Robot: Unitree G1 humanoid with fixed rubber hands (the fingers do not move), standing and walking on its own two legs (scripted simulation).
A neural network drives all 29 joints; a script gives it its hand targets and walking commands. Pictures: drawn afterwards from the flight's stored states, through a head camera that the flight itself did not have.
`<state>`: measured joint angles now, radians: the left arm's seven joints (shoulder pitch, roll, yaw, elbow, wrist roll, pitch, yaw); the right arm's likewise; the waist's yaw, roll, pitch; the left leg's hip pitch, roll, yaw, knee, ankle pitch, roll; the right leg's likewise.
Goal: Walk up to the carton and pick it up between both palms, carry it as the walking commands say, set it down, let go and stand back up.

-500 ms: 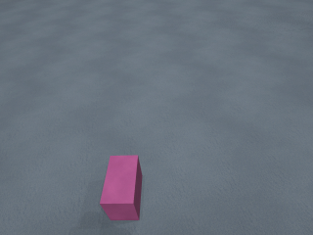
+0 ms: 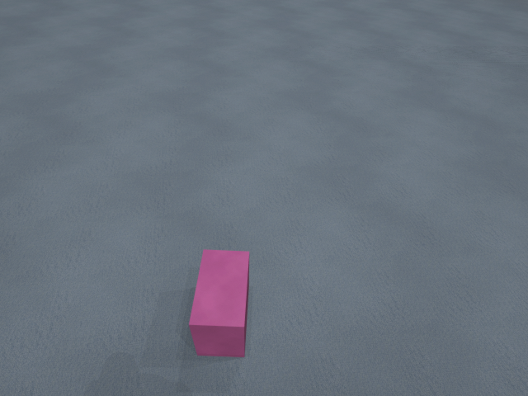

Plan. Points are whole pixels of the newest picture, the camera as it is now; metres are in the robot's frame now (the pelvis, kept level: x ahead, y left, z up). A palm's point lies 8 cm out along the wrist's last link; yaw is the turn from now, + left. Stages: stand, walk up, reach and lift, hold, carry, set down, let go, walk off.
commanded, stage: walk up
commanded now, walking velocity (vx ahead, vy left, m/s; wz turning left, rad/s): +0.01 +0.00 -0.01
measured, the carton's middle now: (223, 302) +0.64 +0.17 -0.65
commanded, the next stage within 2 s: none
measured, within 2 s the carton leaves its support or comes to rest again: neither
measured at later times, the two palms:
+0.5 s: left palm out of the picture +0.02 +0.24 -0.14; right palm out of the picture -0.01 -0.24 -0.11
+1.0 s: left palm out of the picture +0.08 +0.16 -0.11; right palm out of the picture +0.01 -0.30 -0.15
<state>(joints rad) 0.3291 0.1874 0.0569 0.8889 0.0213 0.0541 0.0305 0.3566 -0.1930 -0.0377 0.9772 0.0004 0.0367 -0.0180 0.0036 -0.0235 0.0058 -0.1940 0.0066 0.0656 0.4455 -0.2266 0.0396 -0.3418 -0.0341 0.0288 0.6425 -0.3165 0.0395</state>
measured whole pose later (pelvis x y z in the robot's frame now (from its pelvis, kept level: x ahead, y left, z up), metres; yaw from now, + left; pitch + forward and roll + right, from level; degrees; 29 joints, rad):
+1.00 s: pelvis +0.04 -0.07 +0.01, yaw -2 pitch +3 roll +3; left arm 0.32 0.16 0.06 0.91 0.01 -0.02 0.02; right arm 0.38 -0.18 -0.04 0.99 0.00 0.04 -0.02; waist 0.00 0.01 -0.01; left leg -0.27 0.00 0.07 0.70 -0.39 0.01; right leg -0.29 0.00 -0.02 0.35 -0.11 -0.05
